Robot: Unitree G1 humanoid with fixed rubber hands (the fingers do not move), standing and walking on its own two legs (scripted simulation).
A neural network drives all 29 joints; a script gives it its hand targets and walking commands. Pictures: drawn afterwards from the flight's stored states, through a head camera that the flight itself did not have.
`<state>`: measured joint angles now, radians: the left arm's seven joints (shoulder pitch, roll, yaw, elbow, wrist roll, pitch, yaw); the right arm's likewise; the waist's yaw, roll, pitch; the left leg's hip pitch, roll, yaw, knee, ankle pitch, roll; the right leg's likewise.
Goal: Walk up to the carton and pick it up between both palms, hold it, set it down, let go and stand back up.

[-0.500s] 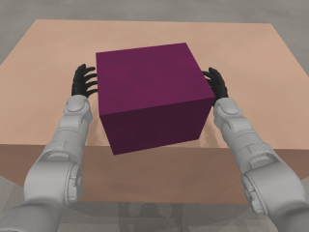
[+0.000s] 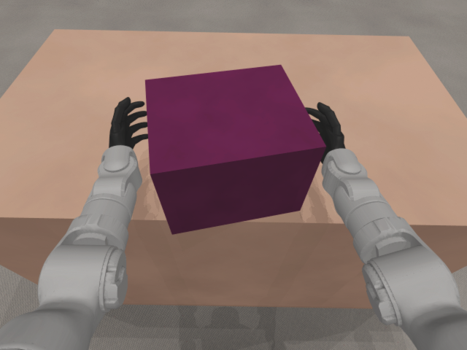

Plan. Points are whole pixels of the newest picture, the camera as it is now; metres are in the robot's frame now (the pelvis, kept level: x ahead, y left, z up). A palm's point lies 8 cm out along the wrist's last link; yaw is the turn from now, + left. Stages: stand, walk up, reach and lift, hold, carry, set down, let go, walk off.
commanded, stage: reach and lift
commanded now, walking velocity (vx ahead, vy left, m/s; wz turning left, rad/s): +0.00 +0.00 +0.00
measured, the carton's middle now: (226, 149) +0.46 +0.04 +0.06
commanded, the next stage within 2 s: none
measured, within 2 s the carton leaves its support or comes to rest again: leaves its support in 0.70 s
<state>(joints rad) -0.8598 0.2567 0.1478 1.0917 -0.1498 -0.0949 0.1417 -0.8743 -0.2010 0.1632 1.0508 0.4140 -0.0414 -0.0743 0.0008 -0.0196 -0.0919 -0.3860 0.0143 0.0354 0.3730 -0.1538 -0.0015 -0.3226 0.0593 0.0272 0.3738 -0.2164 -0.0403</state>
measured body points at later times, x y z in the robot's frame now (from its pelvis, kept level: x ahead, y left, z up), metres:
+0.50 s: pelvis +0.00 +0.01 +0.00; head +0.04 +0.02 +0.45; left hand +0.44 +0.22 +0.10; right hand +0.44 -0.14 +0.10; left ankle +0.01 +0.12 -0.74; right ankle -0.03 -0.09 -0.74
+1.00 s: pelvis -0.02 +0.01 +0.00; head -0.01 +0.02 +0.45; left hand +0.40 +0.22 +0.10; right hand +0.40 -0.13 +0.10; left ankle +0.01 +0.12 -0.74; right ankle -0.03 -0.09 -0.74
